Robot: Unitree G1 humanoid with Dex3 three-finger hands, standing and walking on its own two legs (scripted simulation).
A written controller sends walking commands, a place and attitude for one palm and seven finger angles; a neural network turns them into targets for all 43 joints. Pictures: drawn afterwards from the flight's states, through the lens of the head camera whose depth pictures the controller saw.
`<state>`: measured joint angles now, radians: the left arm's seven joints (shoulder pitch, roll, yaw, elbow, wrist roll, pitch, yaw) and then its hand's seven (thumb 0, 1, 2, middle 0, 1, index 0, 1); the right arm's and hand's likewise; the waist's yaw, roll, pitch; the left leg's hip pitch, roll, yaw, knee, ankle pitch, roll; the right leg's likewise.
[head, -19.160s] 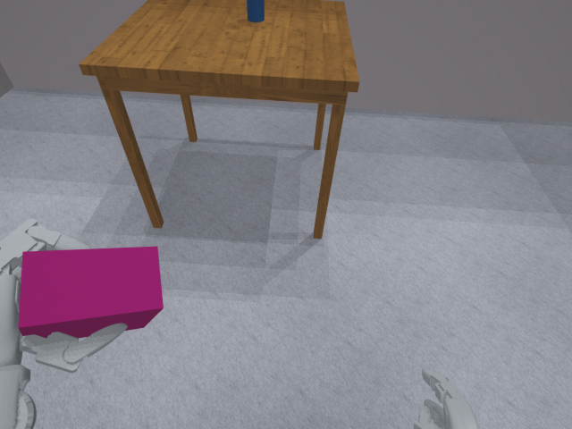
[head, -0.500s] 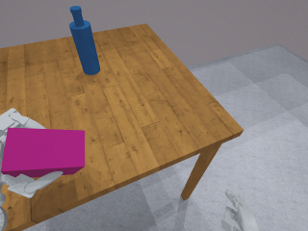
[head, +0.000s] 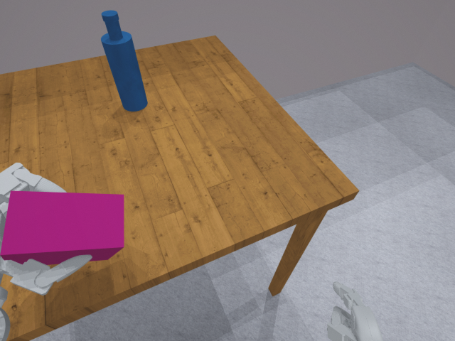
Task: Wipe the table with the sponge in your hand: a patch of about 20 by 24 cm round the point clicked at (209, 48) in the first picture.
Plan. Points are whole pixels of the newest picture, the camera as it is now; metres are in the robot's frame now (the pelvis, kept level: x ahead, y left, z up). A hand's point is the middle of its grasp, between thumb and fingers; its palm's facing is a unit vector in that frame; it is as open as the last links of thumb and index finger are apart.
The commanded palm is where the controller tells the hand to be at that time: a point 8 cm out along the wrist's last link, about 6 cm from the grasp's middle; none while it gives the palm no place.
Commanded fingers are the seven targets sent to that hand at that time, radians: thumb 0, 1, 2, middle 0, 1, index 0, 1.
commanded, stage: shuffle to correct the standing spot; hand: left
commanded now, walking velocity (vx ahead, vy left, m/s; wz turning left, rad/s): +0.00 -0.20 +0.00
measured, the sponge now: (83, 230) +0.23 +0.20 +0.15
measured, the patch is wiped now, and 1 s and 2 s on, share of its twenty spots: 0.00 0.00 0.00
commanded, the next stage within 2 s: come to a stop and stand still in 1.34 s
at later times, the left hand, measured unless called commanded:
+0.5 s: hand (42, 235) +0.21 +0.24 +0.16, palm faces +0.31 -0.86 -0.40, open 10.3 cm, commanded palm +0.16 +0.28 +0.18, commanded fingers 0.00 0.10 1.30 -1.20 -1.60 -1.20 -1.60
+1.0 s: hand (45, 232) +0.22 +0.24 +0.16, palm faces +0.31 -0.86 -0.40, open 10.4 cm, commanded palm +0.16 +0.28 +0.18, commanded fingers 0.00 0.10 1.30 -1.20 -1.60 -1.20 -1.60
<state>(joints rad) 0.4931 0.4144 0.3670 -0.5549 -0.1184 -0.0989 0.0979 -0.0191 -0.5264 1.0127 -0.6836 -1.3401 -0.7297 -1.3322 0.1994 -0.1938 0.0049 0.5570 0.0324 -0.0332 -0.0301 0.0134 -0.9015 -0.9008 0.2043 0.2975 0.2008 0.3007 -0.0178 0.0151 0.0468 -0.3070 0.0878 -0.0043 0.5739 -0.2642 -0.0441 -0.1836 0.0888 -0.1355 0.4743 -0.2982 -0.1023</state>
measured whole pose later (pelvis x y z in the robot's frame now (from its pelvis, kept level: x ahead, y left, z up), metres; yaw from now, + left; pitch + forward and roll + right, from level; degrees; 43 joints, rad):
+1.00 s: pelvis +0.00 +0.00 +0.00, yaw +0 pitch +0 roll -1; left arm 0.51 0.41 0.35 -0.54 -0.12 -0.08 0.10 -0.02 -0.53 1.01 -0.68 -1.34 -0.73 -1.33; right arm 0.20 -0.20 0.01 0.56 0.03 -0.03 -0.03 0.01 -0.90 -0.90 0.20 0.30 0.20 0.30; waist -0.01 0.02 0.04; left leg -0.31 0.08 -0.01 0.59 -0.28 -0.04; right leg -0.19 0.08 -0.14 0.49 -0.31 -0.10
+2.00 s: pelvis -0.02 +0.06 +0.01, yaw -3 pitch -1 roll -1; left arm 0.36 0.37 0.42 -0.43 -0.05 -0.20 0.12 -0.02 -0.53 1.02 -0.68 -1.34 -0.73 -1.33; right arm 0.24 -0.19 0.02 0.61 0.01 -0.15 -0.03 0.01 -0.90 -0.90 0.20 0.30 0.20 0.30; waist 0.03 -0.02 0.05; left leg -0.25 -0.03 0.01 0.51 -0.25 0.05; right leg -0.21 0.01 -0.06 0.47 -0.26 -0.01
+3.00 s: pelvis -0.01 +0.07 +0.01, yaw -2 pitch -1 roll -1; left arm 0.43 0.37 0.34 -0.45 -0.05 -0.17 0.11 -0.02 -0.53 1.02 -0.68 -1.34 -0.73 -1.33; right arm 0.19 -0.19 0.01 0.59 0.02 -0.10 -0.04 0.01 -0.90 -0.90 0.20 0.30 0.20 0.30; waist 0.02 -0.02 0.05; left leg -0.20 -0.04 0.00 0.41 -0.20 0.05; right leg -0.15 0.00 -0.06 0.36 -0.21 0.00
